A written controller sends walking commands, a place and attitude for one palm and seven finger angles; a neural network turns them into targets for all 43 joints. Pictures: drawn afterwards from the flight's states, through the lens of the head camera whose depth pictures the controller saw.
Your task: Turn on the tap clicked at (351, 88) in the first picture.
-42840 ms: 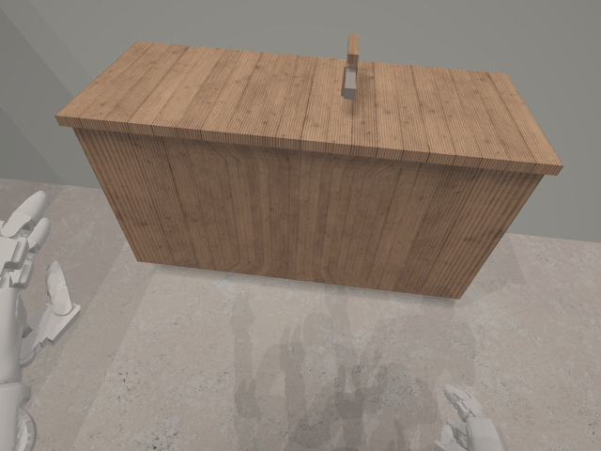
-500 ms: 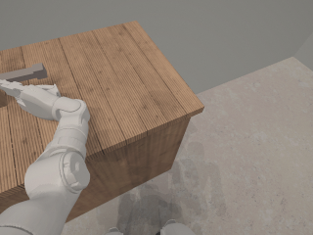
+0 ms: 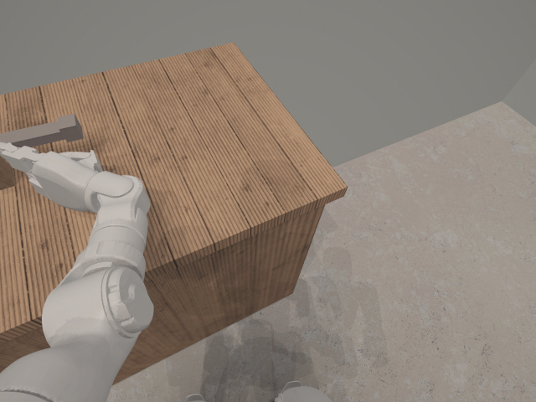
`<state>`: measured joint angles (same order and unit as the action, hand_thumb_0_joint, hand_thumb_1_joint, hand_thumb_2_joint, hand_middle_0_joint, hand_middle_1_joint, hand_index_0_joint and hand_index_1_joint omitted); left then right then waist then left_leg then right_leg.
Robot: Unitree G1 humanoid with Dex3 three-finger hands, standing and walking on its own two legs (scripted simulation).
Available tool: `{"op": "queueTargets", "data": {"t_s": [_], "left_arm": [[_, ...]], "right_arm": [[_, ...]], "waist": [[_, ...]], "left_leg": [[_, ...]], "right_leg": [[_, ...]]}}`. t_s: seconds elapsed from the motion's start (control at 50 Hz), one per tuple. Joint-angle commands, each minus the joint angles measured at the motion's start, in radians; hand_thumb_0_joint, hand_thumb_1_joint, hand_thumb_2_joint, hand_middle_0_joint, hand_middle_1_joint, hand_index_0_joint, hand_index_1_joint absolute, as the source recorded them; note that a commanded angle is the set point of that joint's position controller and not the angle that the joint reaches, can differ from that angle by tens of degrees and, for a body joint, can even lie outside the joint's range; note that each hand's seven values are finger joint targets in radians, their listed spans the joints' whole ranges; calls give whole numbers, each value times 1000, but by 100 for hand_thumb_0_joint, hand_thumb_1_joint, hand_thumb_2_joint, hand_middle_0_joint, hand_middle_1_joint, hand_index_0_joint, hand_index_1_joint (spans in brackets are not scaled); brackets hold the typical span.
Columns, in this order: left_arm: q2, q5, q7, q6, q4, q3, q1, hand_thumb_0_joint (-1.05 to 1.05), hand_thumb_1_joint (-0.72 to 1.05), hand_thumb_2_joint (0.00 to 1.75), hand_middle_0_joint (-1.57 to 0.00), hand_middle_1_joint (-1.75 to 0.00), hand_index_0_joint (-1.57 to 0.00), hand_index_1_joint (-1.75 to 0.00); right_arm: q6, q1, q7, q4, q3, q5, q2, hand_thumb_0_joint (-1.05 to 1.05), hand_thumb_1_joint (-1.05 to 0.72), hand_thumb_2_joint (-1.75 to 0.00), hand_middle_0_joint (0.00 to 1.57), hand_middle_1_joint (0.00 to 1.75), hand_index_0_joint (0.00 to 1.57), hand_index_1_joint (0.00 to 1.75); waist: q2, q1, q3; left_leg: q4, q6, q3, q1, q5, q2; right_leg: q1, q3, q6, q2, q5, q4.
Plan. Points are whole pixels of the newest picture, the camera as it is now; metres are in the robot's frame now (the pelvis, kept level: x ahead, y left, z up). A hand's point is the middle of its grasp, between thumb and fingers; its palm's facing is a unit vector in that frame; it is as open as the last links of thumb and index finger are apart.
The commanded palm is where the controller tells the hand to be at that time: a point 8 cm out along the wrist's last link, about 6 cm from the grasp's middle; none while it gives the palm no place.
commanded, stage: lift the hand up off the lever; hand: left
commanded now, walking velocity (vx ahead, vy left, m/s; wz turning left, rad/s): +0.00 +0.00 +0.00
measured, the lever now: (70, 128) +0.54 +0.26 +0.09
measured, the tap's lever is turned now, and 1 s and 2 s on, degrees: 86 84 80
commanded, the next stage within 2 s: draw the hand back beside the body in 1.84 s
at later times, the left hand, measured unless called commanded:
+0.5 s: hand (73, 144) +0.49 +0.23 +0.11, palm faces +0.85 -0.52 -0.11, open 7.9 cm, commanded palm +0.44 +0.24 +0.11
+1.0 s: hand (67, 144) +0.48 +0.24 +0.11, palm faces +0.84 -0.54 -0.08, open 7.8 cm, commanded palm +0.43 +0.24 +0.13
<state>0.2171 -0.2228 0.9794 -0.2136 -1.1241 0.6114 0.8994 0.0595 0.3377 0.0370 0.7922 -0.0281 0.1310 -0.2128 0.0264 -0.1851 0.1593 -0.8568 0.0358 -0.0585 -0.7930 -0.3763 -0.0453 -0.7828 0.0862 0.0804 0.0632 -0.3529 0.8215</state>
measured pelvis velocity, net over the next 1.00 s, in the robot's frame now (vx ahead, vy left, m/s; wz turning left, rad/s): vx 0.03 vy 0.02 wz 0.01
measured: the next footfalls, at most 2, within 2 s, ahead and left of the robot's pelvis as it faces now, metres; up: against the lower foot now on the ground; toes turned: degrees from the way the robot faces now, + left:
none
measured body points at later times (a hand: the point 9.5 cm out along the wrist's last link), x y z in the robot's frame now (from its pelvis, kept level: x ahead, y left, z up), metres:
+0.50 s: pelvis +0.02 +0.01 +0.01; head +0.07 +0.01 +0.46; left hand +0.44 +0.26 +0.11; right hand +0.05 -0.25 -0.12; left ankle +0.02 +0.15 -0.69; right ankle +0.02 -0.07 -0.69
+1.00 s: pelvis +0.03 +0.02 +0.02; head +0.08 +0.02 +0.47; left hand +0.44 +0.26 +0.12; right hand +0.08 -0.23 -0.12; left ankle +0.02 +0.15 -0.69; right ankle +0.02 -0.07 -0.69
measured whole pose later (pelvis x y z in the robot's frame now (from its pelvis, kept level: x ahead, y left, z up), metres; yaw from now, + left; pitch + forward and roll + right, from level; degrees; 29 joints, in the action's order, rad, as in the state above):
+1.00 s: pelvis +0.03 +0.02 +0.02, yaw +1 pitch +13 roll -1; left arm 0.09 -0.12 0.88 -0.03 -0.83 0.49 0.75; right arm 0.03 0.31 0.07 0.80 -0.05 0.12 -0.20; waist 0.03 -0.10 0.16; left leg -0.76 0.02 -0.05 -0.60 -0.39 -0.02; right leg -0.58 0.07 0.05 0.04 -0.37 0.72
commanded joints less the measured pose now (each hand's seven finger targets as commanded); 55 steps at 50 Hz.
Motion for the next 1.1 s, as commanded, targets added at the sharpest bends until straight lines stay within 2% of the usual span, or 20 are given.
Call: {"op": "queueTargets", "data": {"t_s": [0.0, 0.04, 0.1, 0.18, 0.22, 0.24, 0.32, 0.34, 0.44, 0.5, 0.58, 0.72, 0.76, 0.82, 0.84, 0.88, 0.94, 1.0, 1.04, 1.08], "left_arm": [[349, -74, -37, -72, 309, -99, 573, 0, 90, 90, -15, -15, -15, -15], [386, -72, -39, -75, 335, -69, 584, 0, 90, 90, -15, -15, -15, -15], [347, -74, -42, -70, 350, -92, 541, 0, 90, 90, -15, -15, -15, -15], [354, -75, -45, -67, 402, -82, 530, 0, 90, 90, -15, -15, -15, -15], [325, -74, -47, -58, 404, -98, 513, 0, 90, 90, -15, -15, -15, -15], [321, -70, -54, -58, 415, -99, 517, 0, 90, 90, -15, -15, -15, -15], [192, 23, -93, 12, 269, -149, 388, 0, 90, 90, -15, -15, -15, -15], [224, 25, -93, 15, 276, -122, 395, 0, 90, 90, -15, -15, -15, -15], [188, 11, -80, -1, 327, -150, 439, 0, 90, 90, -15, -15, -15, -15], [156, 8, -72, 0, 342, -173, 443, 0, 90, 90, -15, -15, -15, -15], [151, 8, -70, -3, 409, -174, 465, 0, 90, 90, -15, -15, -15, -15], [164, 14, -76, 38, 462, -160, 414, 0, 90, 90, -15, -15, -15, -15], [142, 17, -81, 42, 517, -174, 393, 0, 90, 90, -15, -15, -15, -15], [92, 18, -82, 68, 520, -209, 372, 0, 90, 90, -15, -15, -15, -15], [132, 16, -80, 72, 526, -176, 372, 0, 90, 90, -15, -15, -15, -15], [80, 23, -79, 73, 577, -221, 401, 0, 90, 90, -15, -15, -15, -15], [96, 26, -77, 90, 597, -203, 374, 0, 90, 90, -15, -15, -15, -15], [80, 27, -78, 105, 600, -222, 392, 0, 90, 90, -15, -15, -15, -15], [127, 23, -74, 112, 608, -187, 401, 0, 90, 90, -15, -15, -15, -15], [84, 26, -76, 115, 629, -221, 396, 0, 90, 90, -15, -15, -15, -15]], "right_arm": [[20, 85, -7, -72, -48, -3, -143, 0, -90, -90, 20, 30, 20, 30], [20, 89, -10, -65, -50, -1, -146, 0, -90, -90, 20, 30, 20, 30], [21, 83, -5, -75, -50, -1, -138, 0, -90, -90, 20, 30, 20, 30], [20, 79, -4, -77, -54, 0, -137, 0, -90, -90, 20, 30, 20, 30], [21, 72, -2, -79, -54, -1, -134, 0, -90, -90, 20, 30, 20, 30], [19, 70, -3, -71, -56, -1, -135, 0, -90, -90, 20, 30, 20, 30], [11, 76, 5, -74, -54, -18, -143, 0, -90, -90, 20, 30, 20, 30], [10, 73, 4, -72, -52, -17, -147, 0, -90, -90, 20, 30, 20, 30], [9, 68, 16, -59, -55, -15, -141, 0, -90, -90, 20, 30, 20, 30], [6, 65, 22, -63, -58, -12, -139, 0, -90, -90, 20, 30, 20, 30], [3, 60, 24, -65, -63, -8, -138, 0, -90, -90, 20, 30, 20, 30], [-13, 47, 19, -78, -65, -12, -136, 0, -90, -90, 20, 30, 20, 30], [-12, 43, 20, -83, -66, -12, -131, 0, -90, -90, 20, 30, 20, 30], [-10, 33, 26, -82, -66, -12, -129, 0, -90, -90, 20, 30, 20, 30], [-11, 30, 24, -76, -68, -13, -135, 0, -90, -90, 20, 30, 20, 30], [-4, 22, 28, -78, -67, -13, -128, 0, -90, -90, 20, 30, 20, 30], [1, 15, 28, -75, -69, -12, -130, 0, -90, -90, 20, 30, 20, 30], [5, 2, 28, -75, -68, -13, -127, 0, -90, -90, 20, 30, 20, 30], [6, 1, 22, -69, -67, -13, -131, 0, -90, -90, 20, 30, 20, 30], [11, -2, 24, -74, -68, -13, -123, 0, -90, -90, 20, 30, 20, 30]], "waist": [[69, 5, 403], [79, 15, 414], [73, 22, 419], [72, 32, 439], [55, 34, 417], [86, 33, 417], [-12, 32, 329], [7, 44, 325], [35, 43, 313], [11, 40, 326], [41, 51, 379], [19, 72, 383], [62, 85, 405], [35, 78, 369], [54, 86, 362], [68, 81, 374], [77, 95, 378], [62, 86, 367], [60, 95, 375], [66, 94, 395]], "left_leg": [[71, -77, 56, 128, 134, 52], [73, -77, 52, 138, 143, 52], [76, -74, 56, 157, 171, 53], [73, -73, 59, 177, 209, 54], [78, -71, 61, 173, 212, 55], [78, -69, 58, 194, 223, 54], [117, -64, 64, 176, 180, 60], [123, -66, 63, 180, 180, 63], [127, -64, 50, 231, 210, 60], [124, -63, 50, 247, 240, 60], [118, -58, 49, 299, 308, 59], [131, -50, 51, 311, 367, 55], [132, -44, 49, 356, 428, 52], [132, -39, 47, 362, 443, 48], [138, -33, 37, 370, 450, 44], [139, -27, 36, 398, 469, 43], [136, -22, 34, 400, 482, 45], [138, -25, 39, 393, 448, 46], [145, -21, 31, 394, 447, 46], [136, -20, 37, 414, 480, 45]], "right_leg": [[339, -100, -89, -52, 226, -149], [351, -100, -86, -54, 236, -146], [368, -93, -87, -52, 273, -144], [398, -96, -88, -57, 334, -136], [402, -91, -89, -56, 343, -139], [395, -88, -84, -57, 341, -137], [407, -77, -94, -58, 307, -186], [409, -78, -89, -59, 302, -187], [366, -59, -78, -52, 289, -182], [365, -52, -77, -49, 310, -173], [375, -44, -72, -46, 352, -156], [432, -39, -71, -48, 415, -157], [435, -34, -65, -45, 444, -150], [417, -24, -65, -42, 437, -156], [414, -23, -61, -42, 421, -156], [402, -19, -59, -39, 414, -155], [412, -18, -57, -39, 422, -154], [408, -21, -59, -40, 404, -160], [420, -20, -57, -41, 400, -160], [418, -20, -57, -39, 420, -156]]}}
